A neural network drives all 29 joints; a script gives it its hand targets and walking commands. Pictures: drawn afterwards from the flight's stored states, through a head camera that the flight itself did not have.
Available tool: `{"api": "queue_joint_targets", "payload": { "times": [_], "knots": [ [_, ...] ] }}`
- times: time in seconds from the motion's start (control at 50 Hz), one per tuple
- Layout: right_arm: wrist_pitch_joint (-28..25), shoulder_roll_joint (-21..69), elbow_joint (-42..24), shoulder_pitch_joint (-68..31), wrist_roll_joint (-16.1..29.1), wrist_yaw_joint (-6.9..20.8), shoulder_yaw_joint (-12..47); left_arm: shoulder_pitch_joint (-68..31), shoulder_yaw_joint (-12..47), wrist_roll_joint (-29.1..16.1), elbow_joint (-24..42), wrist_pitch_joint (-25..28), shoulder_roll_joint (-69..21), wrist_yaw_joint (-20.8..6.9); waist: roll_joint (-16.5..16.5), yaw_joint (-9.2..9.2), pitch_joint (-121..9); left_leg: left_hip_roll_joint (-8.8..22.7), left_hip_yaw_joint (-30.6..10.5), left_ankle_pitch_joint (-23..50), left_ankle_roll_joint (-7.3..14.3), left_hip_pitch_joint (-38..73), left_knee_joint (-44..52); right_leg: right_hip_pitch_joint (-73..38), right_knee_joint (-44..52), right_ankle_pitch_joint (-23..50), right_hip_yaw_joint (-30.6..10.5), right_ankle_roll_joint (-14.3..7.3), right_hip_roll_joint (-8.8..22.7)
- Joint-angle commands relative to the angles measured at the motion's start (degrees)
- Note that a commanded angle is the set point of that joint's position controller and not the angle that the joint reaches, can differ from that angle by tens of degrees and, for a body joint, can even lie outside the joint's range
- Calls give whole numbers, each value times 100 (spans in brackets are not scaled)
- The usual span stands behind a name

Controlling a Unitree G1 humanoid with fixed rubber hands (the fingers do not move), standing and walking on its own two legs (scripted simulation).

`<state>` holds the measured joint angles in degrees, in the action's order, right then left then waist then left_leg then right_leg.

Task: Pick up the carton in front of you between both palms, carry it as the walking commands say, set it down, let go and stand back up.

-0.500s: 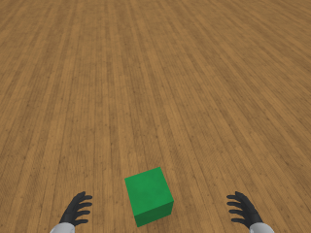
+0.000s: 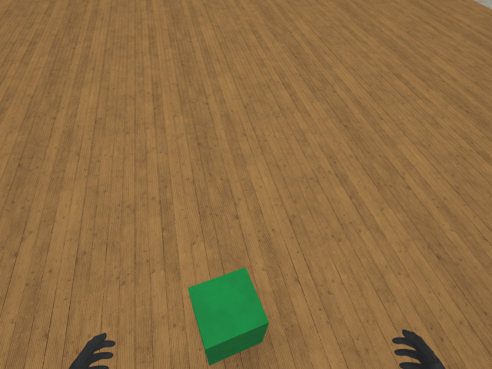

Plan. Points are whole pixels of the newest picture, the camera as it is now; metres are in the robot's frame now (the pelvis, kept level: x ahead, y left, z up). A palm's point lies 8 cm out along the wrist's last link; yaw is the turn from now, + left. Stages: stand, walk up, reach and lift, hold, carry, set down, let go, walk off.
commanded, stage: stand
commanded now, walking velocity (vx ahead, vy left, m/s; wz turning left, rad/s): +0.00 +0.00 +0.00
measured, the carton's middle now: (227, 316) +0.40 +0.05 -0.65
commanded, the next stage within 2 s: none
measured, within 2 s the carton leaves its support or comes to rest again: neither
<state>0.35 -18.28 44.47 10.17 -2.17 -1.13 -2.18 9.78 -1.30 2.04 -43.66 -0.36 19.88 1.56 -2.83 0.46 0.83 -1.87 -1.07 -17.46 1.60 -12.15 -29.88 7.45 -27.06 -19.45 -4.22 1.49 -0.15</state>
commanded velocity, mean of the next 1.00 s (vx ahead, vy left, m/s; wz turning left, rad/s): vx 0.00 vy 0.00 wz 0.00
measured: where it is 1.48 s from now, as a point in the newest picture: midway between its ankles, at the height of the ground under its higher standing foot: outside the picture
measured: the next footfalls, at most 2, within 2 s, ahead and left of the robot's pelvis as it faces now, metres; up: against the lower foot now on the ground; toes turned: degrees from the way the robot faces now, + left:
none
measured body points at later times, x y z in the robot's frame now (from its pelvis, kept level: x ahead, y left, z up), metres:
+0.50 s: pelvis -0.01 +0.00 +0.01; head -0.02 +0.02 +0.46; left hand +0.10 +0.30 -0.11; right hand +0.10 -0.31 -0.09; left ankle -0.02 +0.10 -0.74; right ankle -0.05 -0.14 -0.74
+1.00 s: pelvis -0.03 +0.00 +0.01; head -0.03 +0.01 +0.46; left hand +0.07 +0.30 -0.11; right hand +0.08 -0.32 -0.09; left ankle -0.02 +0.10 -0.74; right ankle -0.05 -0.14 -0.74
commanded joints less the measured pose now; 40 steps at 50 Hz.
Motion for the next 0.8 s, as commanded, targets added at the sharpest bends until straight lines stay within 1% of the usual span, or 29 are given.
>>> {"api": "queue_joint_targets", "payload": {
  "times": [0.0,0.48,0.78],
  "knots": [
    [-73,-1013,-220,-90,10,-36,-229,-60,-165,-8,227,79,748,31,297,-24,-444,637,-554,2596,-7,482,351,28,188,2075,-168,-116,366],
    [-103,-1177,558,-410,69,11,-138,-189,-114,-41,-497,136,973,-3,282,-19,-103,683,-647,1599,14,512,926,-31,833,1377,-274,-174,499],
    [-125,-1280,919,-504,106,28,-75,-236,-103,-55,-859,150,1056,-40,270,-23,-42,713,-725,1398,20,511,1097,-75,1041,1205,-288,-197,551]
  ]
}}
